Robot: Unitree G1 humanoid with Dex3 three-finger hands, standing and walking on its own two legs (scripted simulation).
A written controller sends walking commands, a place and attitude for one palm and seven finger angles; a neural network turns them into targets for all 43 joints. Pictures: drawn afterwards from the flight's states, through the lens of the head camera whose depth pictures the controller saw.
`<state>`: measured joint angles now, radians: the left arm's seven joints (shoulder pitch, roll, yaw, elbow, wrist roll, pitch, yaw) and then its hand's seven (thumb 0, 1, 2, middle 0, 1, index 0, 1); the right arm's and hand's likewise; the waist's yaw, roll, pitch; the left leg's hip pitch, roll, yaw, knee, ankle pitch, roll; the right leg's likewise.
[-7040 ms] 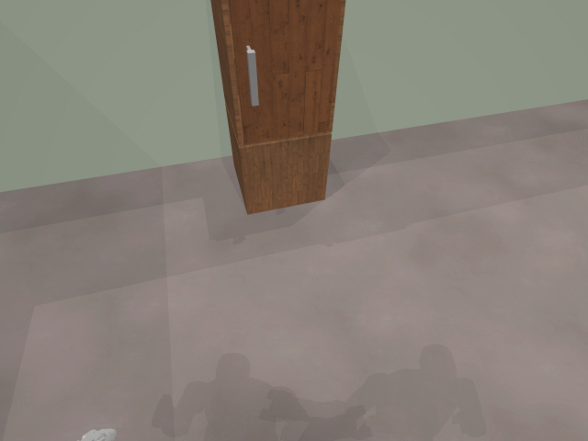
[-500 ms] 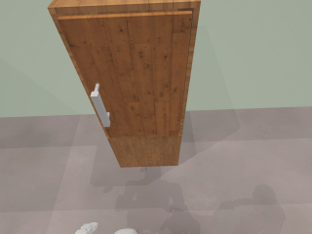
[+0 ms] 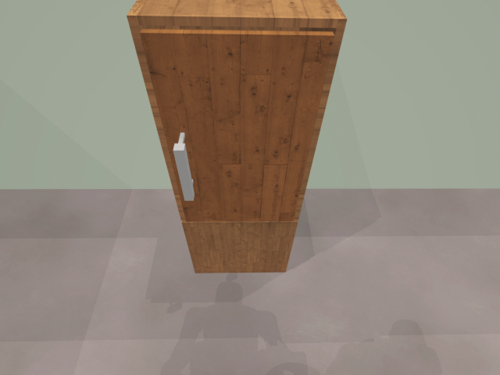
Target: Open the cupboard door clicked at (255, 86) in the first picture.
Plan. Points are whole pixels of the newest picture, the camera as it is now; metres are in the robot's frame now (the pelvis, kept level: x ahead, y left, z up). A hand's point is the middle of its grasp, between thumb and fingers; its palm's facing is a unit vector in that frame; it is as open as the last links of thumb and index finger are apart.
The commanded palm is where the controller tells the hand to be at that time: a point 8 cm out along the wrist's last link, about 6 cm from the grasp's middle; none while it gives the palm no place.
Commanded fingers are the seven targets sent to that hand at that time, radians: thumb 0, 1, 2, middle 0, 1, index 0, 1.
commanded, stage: come to a stop and stand still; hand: left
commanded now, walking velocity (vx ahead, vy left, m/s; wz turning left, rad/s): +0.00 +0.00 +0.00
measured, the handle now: (185, 168) +0.58 +0.21 -0.07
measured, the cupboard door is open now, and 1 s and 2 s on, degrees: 0 0 0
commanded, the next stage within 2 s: look again from close up in 0.46 s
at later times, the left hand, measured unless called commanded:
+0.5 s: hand out of the picture -0.03 +0.14 -0.17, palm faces +0.04 -0.98 -0.17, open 7.4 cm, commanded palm none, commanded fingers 0.00 0.90 0.90 -0.20 -0.30 -0.20 -0.30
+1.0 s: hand out of the picture +0.03 +0.19 -0.17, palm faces +0.05 -0.97 -0.24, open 7.4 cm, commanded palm none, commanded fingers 0.00 0.90 0.90 -0.20 -0.30 -0.20 -0.30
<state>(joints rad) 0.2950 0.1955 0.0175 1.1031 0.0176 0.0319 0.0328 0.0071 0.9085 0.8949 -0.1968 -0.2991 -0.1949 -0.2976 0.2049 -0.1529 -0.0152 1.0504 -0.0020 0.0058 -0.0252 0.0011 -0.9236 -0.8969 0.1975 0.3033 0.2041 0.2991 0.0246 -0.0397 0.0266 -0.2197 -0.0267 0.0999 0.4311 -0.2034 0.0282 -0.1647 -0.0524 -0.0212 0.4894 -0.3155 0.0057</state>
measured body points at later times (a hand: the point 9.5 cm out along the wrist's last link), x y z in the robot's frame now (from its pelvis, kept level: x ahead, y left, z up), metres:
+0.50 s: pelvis -0.02 -0.02 +0.01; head -0.01 -0.02 +0.46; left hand -0.03 +0.19 -0.16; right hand -0.07 -0.23 -0.16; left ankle +0.02 +0.11 -0.74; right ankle -0.03 -0.11 -0.74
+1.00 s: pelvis -0.02 +0.00 +0.00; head -0.05 +0.00 +0.45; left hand +0.03 +0.24 -0.15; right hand +0.07 -0.24 -0.14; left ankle +0.02 +0.11 -0.74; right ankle -0.03 -0.11 -0.74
